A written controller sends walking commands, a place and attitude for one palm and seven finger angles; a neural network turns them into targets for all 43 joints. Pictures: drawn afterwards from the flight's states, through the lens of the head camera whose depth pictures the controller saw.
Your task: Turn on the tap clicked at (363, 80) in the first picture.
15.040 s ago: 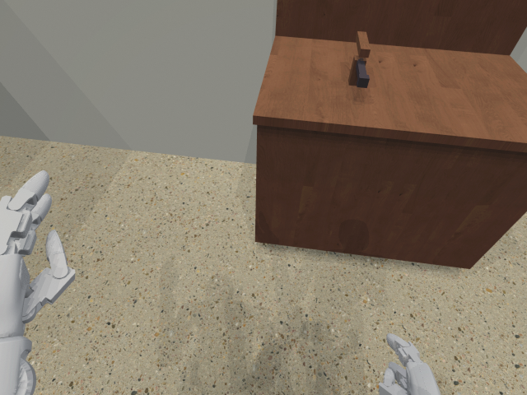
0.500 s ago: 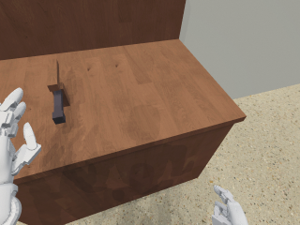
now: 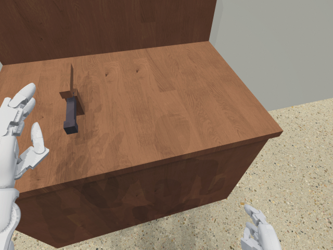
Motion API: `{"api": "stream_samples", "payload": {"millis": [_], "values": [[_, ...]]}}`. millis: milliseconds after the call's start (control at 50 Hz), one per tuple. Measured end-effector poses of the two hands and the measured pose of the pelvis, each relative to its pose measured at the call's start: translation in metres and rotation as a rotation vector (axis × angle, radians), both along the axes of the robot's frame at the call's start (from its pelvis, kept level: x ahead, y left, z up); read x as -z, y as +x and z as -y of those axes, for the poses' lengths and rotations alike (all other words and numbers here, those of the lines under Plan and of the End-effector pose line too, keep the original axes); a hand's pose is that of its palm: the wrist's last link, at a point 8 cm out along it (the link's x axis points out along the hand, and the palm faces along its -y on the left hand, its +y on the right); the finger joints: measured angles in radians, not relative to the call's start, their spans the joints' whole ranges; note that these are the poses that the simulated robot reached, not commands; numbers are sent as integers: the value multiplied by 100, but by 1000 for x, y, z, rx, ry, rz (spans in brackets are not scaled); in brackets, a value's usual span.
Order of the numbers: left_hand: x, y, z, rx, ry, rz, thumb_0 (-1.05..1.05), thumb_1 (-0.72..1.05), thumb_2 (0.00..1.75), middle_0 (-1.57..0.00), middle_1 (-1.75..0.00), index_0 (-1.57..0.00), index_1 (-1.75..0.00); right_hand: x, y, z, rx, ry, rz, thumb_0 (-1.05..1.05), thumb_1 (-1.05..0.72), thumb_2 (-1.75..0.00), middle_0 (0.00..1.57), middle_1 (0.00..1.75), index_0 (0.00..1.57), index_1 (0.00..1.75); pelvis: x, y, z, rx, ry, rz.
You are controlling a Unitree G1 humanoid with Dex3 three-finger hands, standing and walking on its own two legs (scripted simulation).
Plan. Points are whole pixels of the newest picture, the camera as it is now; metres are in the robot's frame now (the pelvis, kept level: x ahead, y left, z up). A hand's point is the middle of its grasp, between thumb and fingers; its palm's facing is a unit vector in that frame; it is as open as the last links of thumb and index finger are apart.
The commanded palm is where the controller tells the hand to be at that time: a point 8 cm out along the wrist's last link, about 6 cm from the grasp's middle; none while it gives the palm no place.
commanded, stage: turn the palm inward beside the body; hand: left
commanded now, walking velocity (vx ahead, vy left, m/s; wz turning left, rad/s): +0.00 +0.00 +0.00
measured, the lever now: (70, 127) +0.38 +0.30 +0.05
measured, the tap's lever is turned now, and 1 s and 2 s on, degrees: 0 0 0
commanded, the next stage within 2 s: none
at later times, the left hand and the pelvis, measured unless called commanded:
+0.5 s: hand (48, 171) +0.20 +0.23 +0.16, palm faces +0.56 -0.78 -0.29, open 7.4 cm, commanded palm +0.15 +0.26 +0.16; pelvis +0.01 -0.05 -0.02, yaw +3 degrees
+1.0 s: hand (71, 178) +0.21 +0.20 +0.13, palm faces +0.50 -0.84 -0.22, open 7.4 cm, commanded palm +0.15 +0.24 +0.14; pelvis +0.03 -0.05 -0.02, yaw +3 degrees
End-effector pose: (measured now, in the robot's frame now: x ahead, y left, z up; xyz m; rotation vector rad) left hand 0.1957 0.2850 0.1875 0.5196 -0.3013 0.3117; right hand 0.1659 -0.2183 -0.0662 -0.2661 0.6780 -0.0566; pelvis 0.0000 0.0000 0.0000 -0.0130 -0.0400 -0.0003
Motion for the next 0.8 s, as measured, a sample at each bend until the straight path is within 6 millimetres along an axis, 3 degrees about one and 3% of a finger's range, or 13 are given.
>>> {"api": "stream_samples", "payload": {"millis": [60,120,220,280,340,440,500,620,800], "values": [[-25,14,-26,-66,-2,62,1,88,90,-22,-31,-22,-30,6,3,-4,-76,9,-29,1,-90,-90,20,30,20,30,0,-1,5,-15,10,0],[-23,13,-36,-109,-172,33,1,89,90,-21,-30,-21,-30,8,9,0,-50,57,0,1,-90,-90,21,30,20,30,0,3,6,6,13,3],[30,-7,-1,-86,-220,-227,1,90,90,-20,-30,-20,-30,7,21,12,-25,87,62,1,-90,-90,21,30,20,30,4,5,8,2,22,11],[55,-24,20,-81,-240,-254,1,90,90,-20,-30,-20,-30,4,27,20,-40,58,83,1,-90,-90,21,30,20,30,8,3,17,-3,29,0],[52,-37,28,-122,-228,-129,2,89,90,-21,-30,-21,-30,3,33,24,-70,32,92,1,-90,-90,21,30,20,30,12,2,28,-11,30,-11],[25,-46,23,-220,-171,56,2,89,90,-21,-30,-21,-30,13,41,27,-114,34,76,1,-90,-90,20,30,20,30,16,4,43,-43,18,-17],[21,-39,22,-237,-179,7,1,89,90,-21,-30,-21,-30,20,45,29,-105,53,62,1,-90,-90,20,30,20,30,16,7,48,-54,14,-14],[39,-20,37,-194,-244,-185,1,90,90,-20,-30,-20,-30,29,52,39,-38,84,57,1,-90,-90,21,30,20,30,14,17,53,-47,16,-30],[41,-27,45,-214,-246,-89,1,89,90,-21,-30,-21,-30,29,55,60,-21,46,58,1,-90,-90,20,30,20,30,18,33,57,-42,23,-70]]}}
